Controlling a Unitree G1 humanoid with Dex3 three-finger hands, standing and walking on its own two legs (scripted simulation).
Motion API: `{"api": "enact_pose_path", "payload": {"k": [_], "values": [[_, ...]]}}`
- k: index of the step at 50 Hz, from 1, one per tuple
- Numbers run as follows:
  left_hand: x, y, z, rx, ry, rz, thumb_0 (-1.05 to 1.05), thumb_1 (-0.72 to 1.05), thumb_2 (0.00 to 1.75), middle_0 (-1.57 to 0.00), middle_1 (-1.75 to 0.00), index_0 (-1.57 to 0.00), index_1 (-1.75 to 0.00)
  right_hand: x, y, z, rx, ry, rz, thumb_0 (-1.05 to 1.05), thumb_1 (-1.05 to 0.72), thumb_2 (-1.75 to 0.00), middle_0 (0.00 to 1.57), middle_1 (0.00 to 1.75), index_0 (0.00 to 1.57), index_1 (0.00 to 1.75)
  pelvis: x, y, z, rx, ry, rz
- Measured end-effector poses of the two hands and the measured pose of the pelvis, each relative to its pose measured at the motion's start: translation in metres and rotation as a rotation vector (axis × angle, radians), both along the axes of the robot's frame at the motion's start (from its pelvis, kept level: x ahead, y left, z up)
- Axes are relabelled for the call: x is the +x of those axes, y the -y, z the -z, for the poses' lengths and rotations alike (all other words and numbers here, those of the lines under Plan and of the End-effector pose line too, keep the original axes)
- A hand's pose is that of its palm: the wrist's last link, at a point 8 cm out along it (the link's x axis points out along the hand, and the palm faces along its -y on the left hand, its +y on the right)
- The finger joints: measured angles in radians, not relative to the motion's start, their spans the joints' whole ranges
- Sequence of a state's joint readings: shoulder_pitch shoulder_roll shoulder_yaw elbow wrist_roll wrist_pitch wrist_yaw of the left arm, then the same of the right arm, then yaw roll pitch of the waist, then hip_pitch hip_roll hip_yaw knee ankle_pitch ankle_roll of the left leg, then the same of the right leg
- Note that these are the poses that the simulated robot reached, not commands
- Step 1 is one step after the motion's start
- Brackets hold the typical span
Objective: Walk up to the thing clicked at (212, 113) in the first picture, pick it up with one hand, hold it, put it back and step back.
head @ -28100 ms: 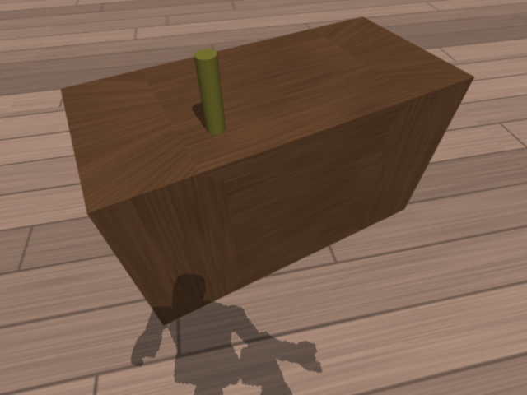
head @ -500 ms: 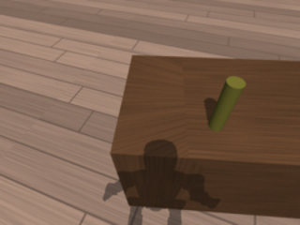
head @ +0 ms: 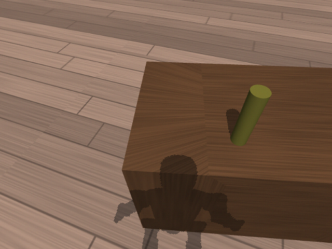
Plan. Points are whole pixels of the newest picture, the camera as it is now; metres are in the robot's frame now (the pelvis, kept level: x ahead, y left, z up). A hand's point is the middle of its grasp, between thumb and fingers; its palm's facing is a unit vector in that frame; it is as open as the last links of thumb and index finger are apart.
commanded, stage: stand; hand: right
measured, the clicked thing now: (248, 118) +0.46 -0.21 +0.02
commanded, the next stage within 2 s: step back in 0.46 s
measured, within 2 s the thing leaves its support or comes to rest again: neither
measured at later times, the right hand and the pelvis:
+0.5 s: hand out of the picture +0.07 -0.25 -0.16, palm faces -0.04 +0.94 -0.34, open 7.4 cm; pelvis +0.00 +0.00 +0.00, yaw +0 degrees
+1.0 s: hand out of the picture -0.01 -0.21 -0.16, palm faces -0.03 +0.91 -0.42, open 7.4 cm; pelvis -0.08 +0.06 -0.02, yaw -1 degrees
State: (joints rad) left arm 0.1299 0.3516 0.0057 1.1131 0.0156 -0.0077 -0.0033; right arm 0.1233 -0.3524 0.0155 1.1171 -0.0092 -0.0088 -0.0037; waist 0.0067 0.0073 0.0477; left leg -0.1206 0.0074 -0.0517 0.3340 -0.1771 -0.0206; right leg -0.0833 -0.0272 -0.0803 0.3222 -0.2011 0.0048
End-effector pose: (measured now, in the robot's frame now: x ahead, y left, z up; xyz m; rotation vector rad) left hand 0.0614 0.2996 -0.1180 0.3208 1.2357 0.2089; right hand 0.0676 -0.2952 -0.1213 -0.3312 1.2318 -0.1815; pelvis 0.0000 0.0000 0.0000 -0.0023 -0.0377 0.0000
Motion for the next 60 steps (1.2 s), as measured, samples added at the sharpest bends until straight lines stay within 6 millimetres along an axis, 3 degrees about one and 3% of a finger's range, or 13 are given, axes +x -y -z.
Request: {"api": "enact_pose_path", "payload": {"k": [23,31,36,42,46,52,60], "values": [[0.003,0.002,0.0,0.0,-0.002,0.003,0.0,0.91,0.9,-0.2,-0.3,-0.2,-0.3,0.0,0.001,0.001,0.001,-0.008,0.0,0.01,-0.91,-0.9,0.2,0.3,0.2,0.3,0.001,0.001,0.0,0.001,-0.004,0.001],[0.003,-0.016,0.003,0.031,0.037,-0.027,0.0,0.9,0.9,-0.2,-0.3,-0.21,-0.3,0.0,0.008,0.007,-0.023,0.007,0.009,0.01,-0.91,-0.9,0.2,0.3,0.2,0.3,-0.023,-0.006,0.011,-0.004,0.002,-0.01],[0.011,-0.038,0.01,0.05,0.073,0.019,0.0,0.9,0.9,-0.2,-0.3,-0.21,-0.3,-0.017,0.002,0.005,-0.061,0.0,0.017,0.01,-0.91,-0.9,0.2,0.3,0.2,0.3,-0.037,-0.025,0.02,0.003,-0.01,-0.017],[0.02,-0.065,0.027,0.034,0.124,0.023,0.0,0.91,0.9,-0.2,-0.3,-0.21,-0.3,-0.057,-0.021,0.006,-0.103,-0.06,0.0,0.01,-0.91,-0.9,0.2,0.3,0.2,0.3,-0.057,-0.05,0.03,0.0,-0.009,-0.032],[0.007,-0.068,0.024,0.023,0.102,0.024,0.0,0.91,0.9,-0.2,-0.3,-0.2,-0.3,-0.077,-0.037,-0.002,-0.096,-0.08,0.013,0.01,-0.91,-0.9,0.2,0.3,0.2,0.3,-0.068,-0.055,0.02,-0.012,-0.025,-0.019],[-0.028,-0.067,0.021,0.023,0.033,0.064,0.0,0.91,0.9,-0.2,-0.3,-0.2,-0.3,-0.085,-0.048,-0.002,-0.076,0.0,0.035,0.01,-0.9,-0.9,0.2,0.3,0.21,0.3,-0.086,-0.06,0.017,-0.014,-0.024,0.027],[-0.072,-0.055,0.017,0.06,0.029,0.097,0.0,0.91,0.9,-0.2,-0.3,-0.2,-0.3,-0.1,-0.035,0.022,-0.027,0.087,0.055,0.01,-0.9,-0.9,0.2,0.3,0.21,0.3,-0.12,-0.049,0.031,-0.019,0.002,0.069]]}}
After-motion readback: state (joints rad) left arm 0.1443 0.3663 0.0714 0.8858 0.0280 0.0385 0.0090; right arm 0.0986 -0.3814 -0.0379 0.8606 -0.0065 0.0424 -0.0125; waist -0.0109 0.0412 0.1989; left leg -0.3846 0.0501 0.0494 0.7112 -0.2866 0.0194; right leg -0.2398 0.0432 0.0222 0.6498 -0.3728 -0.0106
